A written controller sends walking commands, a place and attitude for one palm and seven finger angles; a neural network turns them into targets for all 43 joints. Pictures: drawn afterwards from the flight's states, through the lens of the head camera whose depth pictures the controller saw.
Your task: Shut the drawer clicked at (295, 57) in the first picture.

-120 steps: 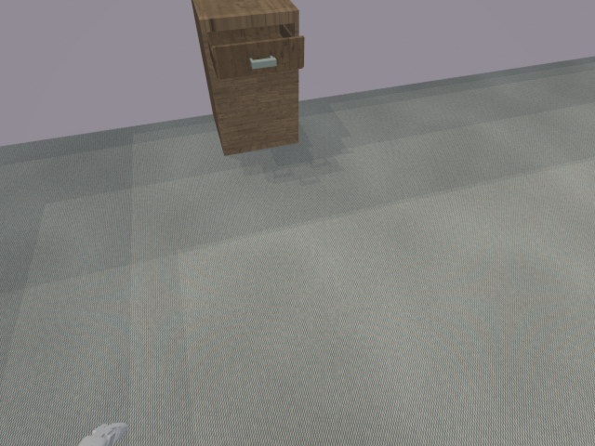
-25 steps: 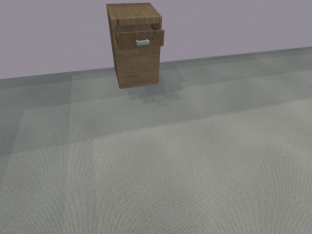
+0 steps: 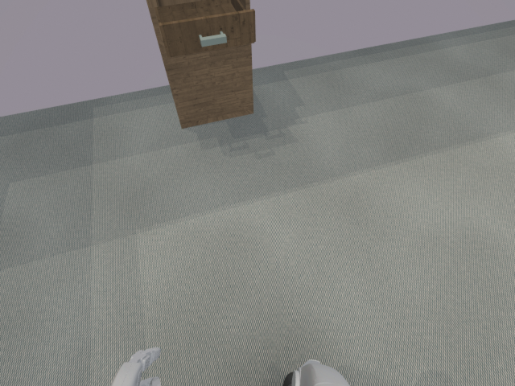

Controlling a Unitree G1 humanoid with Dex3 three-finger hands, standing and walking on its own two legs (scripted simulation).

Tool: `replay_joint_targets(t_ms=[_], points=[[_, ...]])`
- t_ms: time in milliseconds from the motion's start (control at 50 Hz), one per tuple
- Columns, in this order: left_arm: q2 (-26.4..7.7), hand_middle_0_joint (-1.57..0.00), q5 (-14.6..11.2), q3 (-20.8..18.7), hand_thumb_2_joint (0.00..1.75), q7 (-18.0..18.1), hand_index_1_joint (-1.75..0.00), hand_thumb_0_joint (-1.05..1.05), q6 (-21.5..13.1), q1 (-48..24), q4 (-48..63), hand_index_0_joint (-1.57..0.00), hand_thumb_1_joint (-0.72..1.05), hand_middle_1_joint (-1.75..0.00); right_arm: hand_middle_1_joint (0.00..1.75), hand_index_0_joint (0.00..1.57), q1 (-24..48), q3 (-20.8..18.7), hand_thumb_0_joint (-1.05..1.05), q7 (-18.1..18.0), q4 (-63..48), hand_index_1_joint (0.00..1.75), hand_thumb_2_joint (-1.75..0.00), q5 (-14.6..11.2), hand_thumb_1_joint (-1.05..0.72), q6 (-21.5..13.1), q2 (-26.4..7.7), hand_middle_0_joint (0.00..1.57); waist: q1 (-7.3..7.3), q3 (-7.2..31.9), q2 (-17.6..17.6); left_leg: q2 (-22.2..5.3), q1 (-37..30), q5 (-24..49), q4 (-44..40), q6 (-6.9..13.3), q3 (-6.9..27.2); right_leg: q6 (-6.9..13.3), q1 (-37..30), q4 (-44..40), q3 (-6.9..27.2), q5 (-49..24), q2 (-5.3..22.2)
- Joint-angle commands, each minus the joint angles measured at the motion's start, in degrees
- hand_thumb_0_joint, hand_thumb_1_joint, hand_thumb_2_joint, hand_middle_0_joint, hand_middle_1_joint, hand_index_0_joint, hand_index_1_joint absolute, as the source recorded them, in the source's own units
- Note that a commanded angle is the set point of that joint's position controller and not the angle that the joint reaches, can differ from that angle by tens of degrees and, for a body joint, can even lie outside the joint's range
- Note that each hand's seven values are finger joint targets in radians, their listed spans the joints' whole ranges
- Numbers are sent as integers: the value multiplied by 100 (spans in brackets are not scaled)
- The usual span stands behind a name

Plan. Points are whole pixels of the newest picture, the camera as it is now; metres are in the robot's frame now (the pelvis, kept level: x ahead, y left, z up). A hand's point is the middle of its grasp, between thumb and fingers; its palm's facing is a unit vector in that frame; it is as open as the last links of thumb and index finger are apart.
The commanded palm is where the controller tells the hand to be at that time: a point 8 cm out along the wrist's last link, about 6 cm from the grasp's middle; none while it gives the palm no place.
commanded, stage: get within about a metre, facing it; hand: left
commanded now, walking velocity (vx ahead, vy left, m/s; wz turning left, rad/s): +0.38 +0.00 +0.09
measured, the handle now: (212, 37) +1.36 +0.19 -0.16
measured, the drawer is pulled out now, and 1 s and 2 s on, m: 0.16 0.16 0.16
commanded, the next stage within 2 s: stand and wait in 0.76 s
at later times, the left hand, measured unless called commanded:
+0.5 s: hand out of the picture +0.10 +0.18 -0.16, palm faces +0.18 -0.98 -0.11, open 7.4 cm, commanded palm none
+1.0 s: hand (176, 212) +0.49 +0.20 -0.14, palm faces -0.02 -0.98 -0.20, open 7.4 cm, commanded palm none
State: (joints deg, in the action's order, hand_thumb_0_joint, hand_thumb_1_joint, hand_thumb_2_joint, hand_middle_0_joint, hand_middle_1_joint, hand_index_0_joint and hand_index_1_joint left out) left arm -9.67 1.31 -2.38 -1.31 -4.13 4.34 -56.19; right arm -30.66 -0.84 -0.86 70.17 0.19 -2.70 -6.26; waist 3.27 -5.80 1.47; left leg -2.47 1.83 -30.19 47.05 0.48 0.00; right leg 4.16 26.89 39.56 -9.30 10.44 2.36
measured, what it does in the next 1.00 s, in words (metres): walks ahead: left foot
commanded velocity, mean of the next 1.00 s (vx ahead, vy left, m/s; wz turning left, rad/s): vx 0.27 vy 0.00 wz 0.00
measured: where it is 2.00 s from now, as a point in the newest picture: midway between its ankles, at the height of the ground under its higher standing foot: (253, 304)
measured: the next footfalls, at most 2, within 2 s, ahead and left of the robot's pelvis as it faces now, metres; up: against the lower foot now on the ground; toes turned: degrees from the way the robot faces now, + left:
left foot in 0.46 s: +0.32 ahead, +0.13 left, +0.00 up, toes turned +13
right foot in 1.02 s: +0.53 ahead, -0.08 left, +0.00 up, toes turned -7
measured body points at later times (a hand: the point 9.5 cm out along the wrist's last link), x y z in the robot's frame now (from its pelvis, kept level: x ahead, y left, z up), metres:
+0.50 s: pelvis +0.22 +0.03 +0.01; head +0.24 +0.07 +0.46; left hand +0.09 +0.23 -0.15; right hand +0.37 -0.17 -0.11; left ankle +0.28 +0.12 -0.71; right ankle +0.10 -0.09 -0.69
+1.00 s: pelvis +0.39 +0.03 +0.02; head +0.41 +0.01 +0.47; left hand +0.50 +0.25 -0.12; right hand +0.28 -0.16 -0.14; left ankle +0.28 +0.12 -0.71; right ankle +0.49 -0.07 -0.70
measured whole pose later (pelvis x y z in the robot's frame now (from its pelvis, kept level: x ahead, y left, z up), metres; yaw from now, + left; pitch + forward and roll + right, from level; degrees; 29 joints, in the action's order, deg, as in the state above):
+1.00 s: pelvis +0.39 +0.03 +0.02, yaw +1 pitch -2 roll +1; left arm -9.3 1.4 -2.4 -0.4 -0.3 7.1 -58.8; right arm -27.0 -1.1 -1.4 67.1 1.2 -2.7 -5.7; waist 3.5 -3.9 0.1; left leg -0.9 -1.1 -23.1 24.2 0.4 -12.1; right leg -0.1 23.7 35.3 -7.1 10.2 4.0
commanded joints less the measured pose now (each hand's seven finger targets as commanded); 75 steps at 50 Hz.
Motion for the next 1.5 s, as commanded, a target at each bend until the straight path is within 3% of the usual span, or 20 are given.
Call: replay_joint_targets(t_ms=[0, 60, 120, 360, 420, 440, 460, 480, 540, 620, 880, 960, 980, 1000, 1020, 1140, 1280, 1340, 1400, 1480], points=[[-1153, -20, -53, -312, 90, 189, -30, 0, 43, 1760, -326, -20, 90, -30, 30, 20, 493, -231, 0, 19, -706, 30, -90, 8, -90, -162, -551, 20, -812, 485, -831, -377, 3232, 865, 3413, 274, 163, 653, -2305, -2757, 3345, 1706, 2254], [-505, -20, 5, -100, 90, 218, -30, 0, -39, 1165, -272, -20, 90, -30, 30, 20, 474, -196, 0, 42, -686, 30, -90, 121, -90, 45, -285, 20, -237, 3, -380, -618, 2784, 1352, 2766, 142, 146, 399, -889, -2860, 1789, 731, 1745], [-431, -20, 21, -72, 90, 216, -30, 0, -67, 1278, -331, -20, 90, -30, 30, 20, 486, -229, 0, 87, -761, 30, -90, 137, -90, 175, -281, 20, -55, 7, -612, -647, 2759, 1669, 2169, -26, -79, 321, -603, -3008, 1068, 412, 1430], [-725, -20, 19, -77, 90, 219, -30, 0, -69, 2393, -679, -20, 90, -30, 30, 20, 2712, -187, 0, 281, -1658, 30, -90, 120, -90, 0, -498, 20, -634, -60, -618, -352, 2787, 1741, -886, 42, -740, 425, -2486, -2517, 903, -1751, 1415], [-784, -20, -21, -108, 90, 219, -30, 0, -57, 2182, -666, -20, 90, -30, 30, 20, 1370, -279, 0, 171, -1242, 30, -90, 159, -90, -99, -810, 20, 45, 722, -309, 5, 563, 1961, -1839, 260, -955, 160, -2084, -586, 311, -2968, 1032], [-579, -20, -67, -85, 90, 185, -30, 0, -64, 2253, -576, -20, 90, -30, 30, 20, 460, -420, 0, 99, -1030, 30, -90, 209, -90, -146, -1377, 20, 384, 1451, 647, -1022, -1054, 2299, -2134, 611, 363, -160, -943, 939, -5, -1582, 542], [-341, -20, -102, -14, 90, 126, -30, 0, -82, 2249, -410, -20, 90, -30, 30, 20, -91, -530, 0, 41, -875, 30, -90, 165, -90, -136, -1920, 20, 423, 1774, 1789, -2413, -2031, 3101, -2674, 1207, 2269, -374, 594, 2713, 34, 2043, -171], [-571, -20, -67, -58, 90, 169, -30, 0, -40, 1949, -289, -20, 90, -30, 30, 20, -100, -495, 0, -5, -888, 30, -90, 66, -90, -68, -1915, 20, 418, 1565, 1063, -2575, -1808, 3090, -2846, 1374, 2394, -277, 928, 3377, 650, 2239, 18], [-306, -20, -9, -126, 90, 115, -30, 0, 69, 1589, -479, -20, 90, -30, 30, 20, 1025, -274, 0, -55, -1076, 30, -90, 73, -90, -176, -1022, 20, -85, 299, 61, -1865, 138, 3356, -3232, 847, 907, -367, 765, 3437, 886, 971, 532], [59, -20, 72, -129, 90, 119, -30, 0, 318, 2089, -641, -20, 90, -30, 30, 20, 1082, -238, 0, -80, -1051, 30, -90, 62, -90, -266, -602, 20, -450, 218, 297, -1297, 895, 3345, -3576, 531, -99, -548, 347, 3000, 762, 237, 511], [-83, -20, 5, -36, 90, 104, -30, 0, 344, 188, 53, -20, 90, -30, 30, 20, 110, -213, 0, -121, -527, 30, -90, 135, -90, -144, -816, 20, -71, -276, 501, -1406, -64, 4882, -3131, 830, -321, -508, 444, 65, 287, 247, 343], [-238, -20, 22, -63, 90, 153, -30, 0, 221, 1234, -257, -20, 90, -30, 30, 20, 259, -200, 0, -142, -470, 30, -90, 82, -90, -80, -860, 20, -566, 412, 243, -1150, 195, 5116, -1768, 491, -557, -369, -1479, -1098, 118, -538, 9], [-596, -20, 39, -126, 90, 194, -30, 0, 141, 1753, -422, -20, 90, -30, 30, 20, 249, -187, 0, -108, -492, 30, -90, 28, -90, -92, -742, 20, -754, 818, -352, -922, 870, 4213, -958, 276, -613, -283, -2596, -1225, 559, -1628, 405], [-1027, -20, 49, -234, 90, 256, -30, 0, 63, 2230, -551, -20, 90, -30, 30, 20, 8, -163, 0, -87, -578, 30, -90, -10, -90, -107, -469, 20, -802, 1448, -1466, -207, 1979, 1681, 420, -19, -983, 267, -3752, -1219, 2133, -3717, 1824], [-1202, -20, -73, -194, 90, 243, -30, 0, 75, 2377, -582, -20, 90, -30, 30, 20, -35, -152, 0, -131, -603, 30, -90, -39, -90, -13, -506, 20, -686, 1696, -1434, 57, 1933, -580, 1468, -97, -554, 859, -3460, -1590, 2513, -4822, 2422], [-429, -20, -52, 9, 90, 333, -30, 0, 151, 723, -296, -20, 90, -30, 30, 20, 202, -87, 0, -100, -383, 30, -90, 48, -90, 307, -41, 20, -67, 562, -599, -419, 1530, 588, 893, -250, -183, 349, -1030, -2426, 967, -2073, 1409], [-496, -20, -16, -45, 90, 316, -30, 0, 294, 847, -344, -20, 90, -30, 30, 20, 709, -80, 0, -57, -598, 30, -90, 81, -90, 331, -164, 20, -298, 438, -843, -319, 1282, 814, -876, -262, -375, 381, -976, -2831, 1206, 606, 1134], [-419, -20, -96, -11, 90, 300, -30, 0, 351, 807, -415, -20, 90, -30, 30, 20, 531, -37, 0, -85, -460, 30, -90, 78, -90, 266, -308, 20, -162, 303, -535, -360, 464, 1716, -2174, -201, -275, 24, -544, -2566, 1020, 1158, 843], [-184, -20, -117, 48, 90, 274, -30, 0, 377, 1116, -471, -20, 90, -30, 30, 20, 994, -23, 0, -129, -636, 30, -90, 102, -90, 189, -684, 20, -476, -48, 325, -962, 1567, 1258, -3081, 56, 385, -368, -1404, -2266, 740, 297, 397], [-310, -20, -90, 116, 90, 281, -30, 0, 389, 1436, -723, -20, 90, -30, 30, 20, 1270, 13, 0, -131, -690, 30, -90, 54, -90, 165, -598, 20, -541, -87, 617, -713, 1629, 1323, -3363, 5, 199, -389, -1957, -2148, 712, -172, 448]])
